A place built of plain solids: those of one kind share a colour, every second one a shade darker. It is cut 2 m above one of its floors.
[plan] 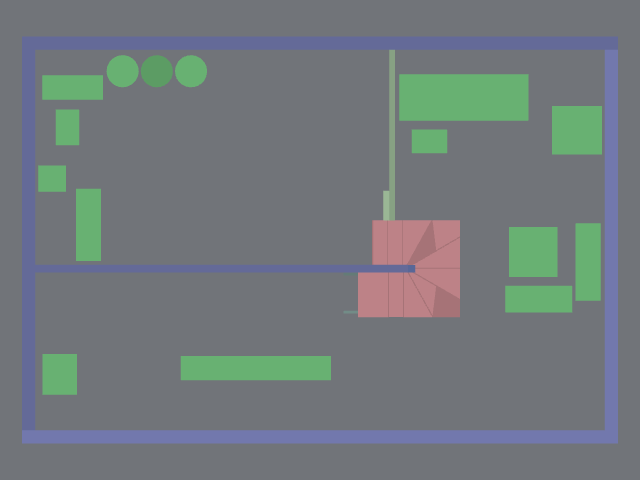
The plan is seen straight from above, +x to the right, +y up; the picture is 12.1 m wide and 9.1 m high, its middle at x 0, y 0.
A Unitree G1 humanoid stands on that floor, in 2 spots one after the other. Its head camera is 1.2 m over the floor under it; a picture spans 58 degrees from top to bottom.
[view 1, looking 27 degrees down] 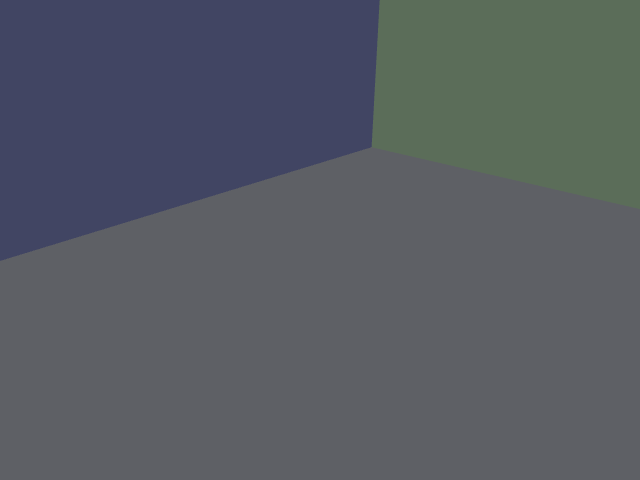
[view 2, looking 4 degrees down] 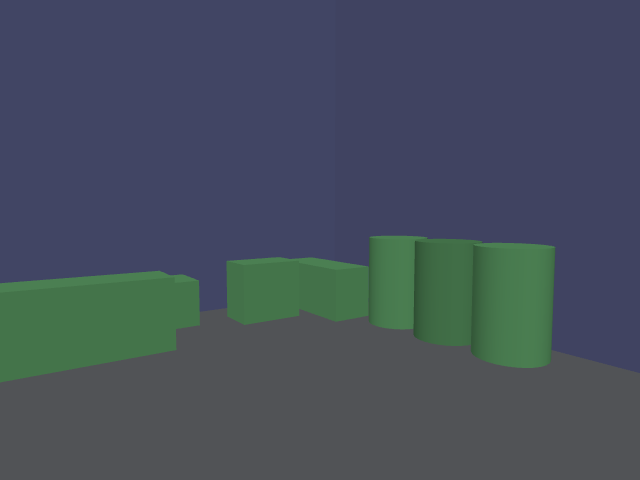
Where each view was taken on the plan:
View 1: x -2.31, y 0.87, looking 44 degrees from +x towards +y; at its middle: ground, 2.64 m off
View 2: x -0.47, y -0.11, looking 145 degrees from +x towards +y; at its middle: wall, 6.04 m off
